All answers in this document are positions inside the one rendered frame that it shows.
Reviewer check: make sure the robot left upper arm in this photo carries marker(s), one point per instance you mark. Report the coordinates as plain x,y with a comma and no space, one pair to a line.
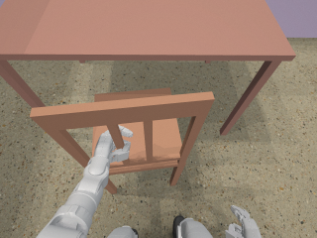
53,231

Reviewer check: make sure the left robot forearm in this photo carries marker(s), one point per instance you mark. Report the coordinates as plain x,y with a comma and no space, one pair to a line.
77,212

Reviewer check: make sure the robot left hand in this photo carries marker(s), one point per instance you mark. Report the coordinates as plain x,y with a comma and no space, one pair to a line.
105,145

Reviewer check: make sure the right robot foot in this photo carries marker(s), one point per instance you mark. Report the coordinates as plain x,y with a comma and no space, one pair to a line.
176,223

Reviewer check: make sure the right robot thigh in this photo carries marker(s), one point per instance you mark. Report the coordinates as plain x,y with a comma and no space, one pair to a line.
192,229

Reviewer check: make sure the chair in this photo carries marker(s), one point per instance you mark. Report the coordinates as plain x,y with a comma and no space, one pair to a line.
149,113

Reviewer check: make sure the robot right hand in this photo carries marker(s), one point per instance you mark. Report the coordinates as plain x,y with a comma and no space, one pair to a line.
248,228

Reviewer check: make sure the table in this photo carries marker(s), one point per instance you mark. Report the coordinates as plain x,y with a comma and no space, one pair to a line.
181,30

